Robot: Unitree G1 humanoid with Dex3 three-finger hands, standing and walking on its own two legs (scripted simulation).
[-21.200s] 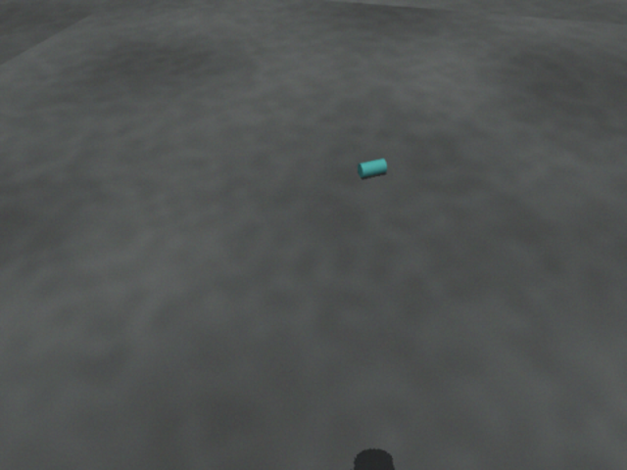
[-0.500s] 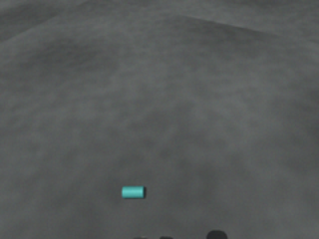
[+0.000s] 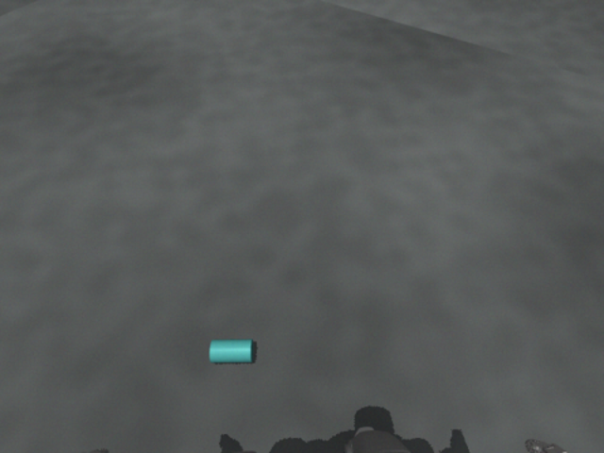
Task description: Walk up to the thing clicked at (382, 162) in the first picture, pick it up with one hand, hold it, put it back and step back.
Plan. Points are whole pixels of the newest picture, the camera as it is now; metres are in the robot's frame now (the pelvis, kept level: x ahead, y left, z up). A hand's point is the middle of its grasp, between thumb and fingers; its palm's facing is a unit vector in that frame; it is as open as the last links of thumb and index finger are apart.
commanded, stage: walk up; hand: left
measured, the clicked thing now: (232, 350) +0.48 +0.23 -0.72
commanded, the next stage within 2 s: stand in 1.80 s
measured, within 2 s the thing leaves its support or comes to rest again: neither
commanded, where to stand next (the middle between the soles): +0.10 +0.00 m, yaw +0 degrees
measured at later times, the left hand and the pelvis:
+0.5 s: hand out of the picture +0.03 +0.26 -0.12, palm faces -0.02 -0.92 -0.40, open 7.4 cm; pelvis -0.03 -0.02 +0.01, yaw +2 degrees
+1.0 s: hand out of the picture +0.07 +0.28 -0.16, palm faces +0.00 -0.94 -0.34, open 7.4 cm; pelvis +0.02 +0.02 +0.00, yaw +1 degrees
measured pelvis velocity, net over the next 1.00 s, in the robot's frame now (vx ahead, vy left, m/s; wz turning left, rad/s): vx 0.02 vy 0.02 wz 0.01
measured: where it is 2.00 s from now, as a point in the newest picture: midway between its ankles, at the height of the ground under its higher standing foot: outside the picture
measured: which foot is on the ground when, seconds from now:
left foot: down 0.00-0.04, up 0.06-0.28, down 0.30-0.58, up 0.60-0.88, down 0.90-1.00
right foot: up 0.00-0.00, down 0.02-0.32, up 0.34-0.54, down 0.56-1.00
